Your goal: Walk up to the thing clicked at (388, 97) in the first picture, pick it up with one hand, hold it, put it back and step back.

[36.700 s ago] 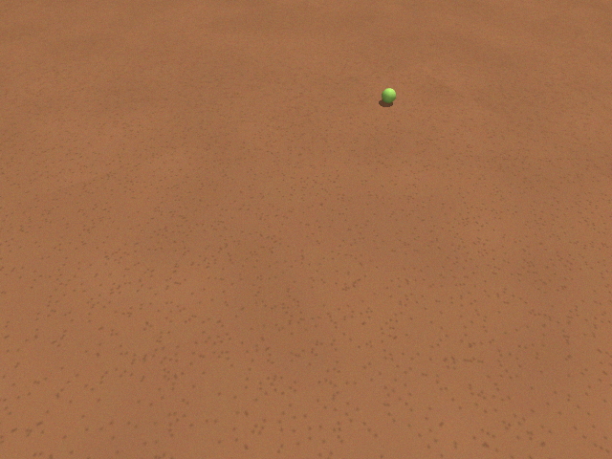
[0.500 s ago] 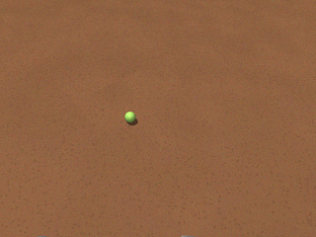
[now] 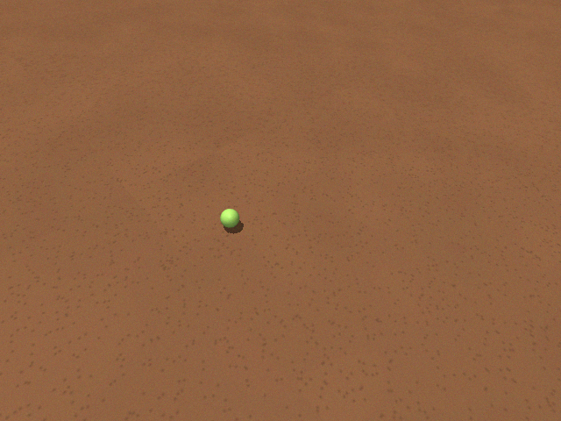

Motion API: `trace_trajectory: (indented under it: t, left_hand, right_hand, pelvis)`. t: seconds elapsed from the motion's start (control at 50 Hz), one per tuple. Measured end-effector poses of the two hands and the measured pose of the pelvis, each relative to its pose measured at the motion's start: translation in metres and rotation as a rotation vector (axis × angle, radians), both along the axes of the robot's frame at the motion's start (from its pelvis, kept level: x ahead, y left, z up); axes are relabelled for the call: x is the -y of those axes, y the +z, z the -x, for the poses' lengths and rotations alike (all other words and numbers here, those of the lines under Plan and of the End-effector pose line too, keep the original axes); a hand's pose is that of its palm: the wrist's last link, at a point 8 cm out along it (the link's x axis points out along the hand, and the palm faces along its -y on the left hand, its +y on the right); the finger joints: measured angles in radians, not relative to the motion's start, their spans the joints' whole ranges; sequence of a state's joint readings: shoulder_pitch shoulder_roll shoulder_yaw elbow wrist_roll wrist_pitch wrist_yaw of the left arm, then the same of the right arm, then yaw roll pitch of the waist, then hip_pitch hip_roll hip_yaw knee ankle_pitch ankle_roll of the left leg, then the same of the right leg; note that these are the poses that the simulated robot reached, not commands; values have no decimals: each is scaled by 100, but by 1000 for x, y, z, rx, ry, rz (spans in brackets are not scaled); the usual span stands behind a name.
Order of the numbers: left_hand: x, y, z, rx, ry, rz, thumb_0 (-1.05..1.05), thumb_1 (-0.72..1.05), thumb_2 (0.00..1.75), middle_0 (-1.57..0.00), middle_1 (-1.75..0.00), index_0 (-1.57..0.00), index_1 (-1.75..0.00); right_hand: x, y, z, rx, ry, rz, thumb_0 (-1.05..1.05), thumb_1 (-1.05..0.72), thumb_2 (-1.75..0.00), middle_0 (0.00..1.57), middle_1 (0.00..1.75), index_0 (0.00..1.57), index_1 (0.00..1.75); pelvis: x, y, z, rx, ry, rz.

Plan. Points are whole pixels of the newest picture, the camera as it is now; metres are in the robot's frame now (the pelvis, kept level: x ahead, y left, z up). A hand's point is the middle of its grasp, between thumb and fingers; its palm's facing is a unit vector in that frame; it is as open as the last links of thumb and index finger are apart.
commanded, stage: step back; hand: left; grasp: from above
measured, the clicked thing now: (229, 218) +1.03 +0.23 -0.73
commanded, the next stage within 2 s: stand in 0.28 s
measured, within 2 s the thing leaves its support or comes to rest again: neither
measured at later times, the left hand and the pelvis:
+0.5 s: hand out of the picture +0.12 +0.24 -0.14, palm faces -0.01 -0.94 -0.34, open 7.3 cm; pelvis +0.01 -0.01 +0.01, yaw +0 degrees
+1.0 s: hand out of the picture +0.05 +0.24 -0.14, palm faces -0.02 -0.94 -0.35, open 7.3 cm; pelvis -0.02 -0.01 +0.01, yaw +0 degrees
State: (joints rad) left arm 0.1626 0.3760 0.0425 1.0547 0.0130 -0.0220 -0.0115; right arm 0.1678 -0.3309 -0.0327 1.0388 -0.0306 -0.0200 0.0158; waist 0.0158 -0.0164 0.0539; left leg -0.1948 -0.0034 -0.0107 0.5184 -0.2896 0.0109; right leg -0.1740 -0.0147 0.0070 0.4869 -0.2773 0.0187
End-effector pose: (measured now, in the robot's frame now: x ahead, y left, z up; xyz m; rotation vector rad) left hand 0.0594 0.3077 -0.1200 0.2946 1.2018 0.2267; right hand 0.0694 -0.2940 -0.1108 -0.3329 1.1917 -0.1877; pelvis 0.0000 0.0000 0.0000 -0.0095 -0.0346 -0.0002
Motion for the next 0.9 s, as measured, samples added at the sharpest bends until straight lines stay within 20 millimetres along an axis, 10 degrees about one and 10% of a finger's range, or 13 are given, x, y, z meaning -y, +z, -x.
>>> trace_trajectory:
  t: [0.36,0.9]
  left_hand:
    - [12,13,-59,71,-26,-23,0,91,90,-20,-30,-21,-30]
    - [25,15,6,-33,-24,-3,0,91,90,-20,-30,-21,-30]
  right_hand:
    - [3,-2,-51,61,-2,-20,0,-90,-90,20,30,21,30]
    - [15,0,20,-46,-33,-29,0,-90,-90,20,30,21,30]
  pelvis:
    - [6,2,-17,6,6,-11]
    - [15,13,16,13,1,-10]
